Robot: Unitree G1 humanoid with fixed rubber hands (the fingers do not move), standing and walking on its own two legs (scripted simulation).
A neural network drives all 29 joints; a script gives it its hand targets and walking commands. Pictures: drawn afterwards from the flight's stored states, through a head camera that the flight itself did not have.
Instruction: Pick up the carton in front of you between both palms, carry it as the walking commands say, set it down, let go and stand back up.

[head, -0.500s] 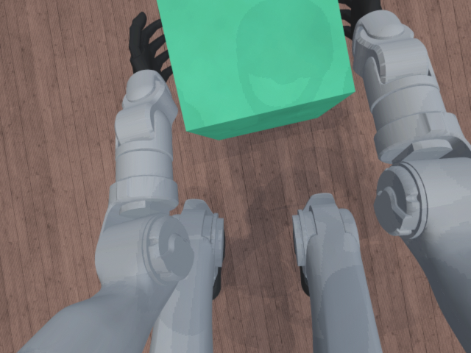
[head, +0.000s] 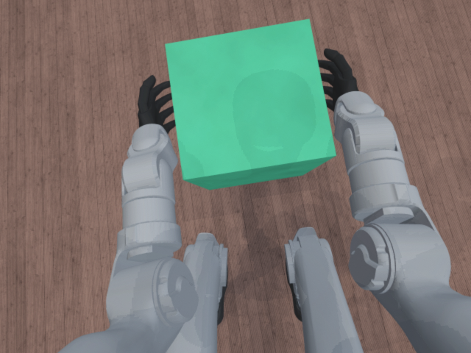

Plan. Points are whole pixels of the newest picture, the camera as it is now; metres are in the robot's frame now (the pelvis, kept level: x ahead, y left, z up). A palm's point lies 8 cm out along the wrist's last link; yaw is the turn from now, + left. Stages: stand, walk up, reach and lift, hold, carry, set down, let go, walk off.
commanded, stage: reach and lift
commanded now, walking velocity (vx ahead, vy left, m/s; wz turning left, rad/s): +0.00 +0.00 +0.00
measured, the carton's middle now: (248, 123) +0.50 -0.01 -0.13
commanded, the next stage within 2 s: none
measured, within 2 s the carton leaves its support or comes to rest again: neither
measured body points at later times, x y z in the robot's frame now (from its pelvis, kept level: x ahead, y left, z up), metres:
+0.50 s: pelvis +0.04 +0.00 +0.13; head +0.18 -0.01 +0.56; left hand +0.44 +0.15 +0.10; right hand +0.45 -0.15 +0.09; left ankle +0.10 +0.14 -0.49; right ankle +0.10 -0.12 -0.49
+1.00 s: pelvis +0.08 +0.01 +0.24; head +0.08 +0.01 +0.69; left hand +0.40 +0.15 +0.25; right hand +0.39 -0.15 +0.24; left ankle +0.10 +0.14 -0.49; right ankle +0.10 -0.12 -0.49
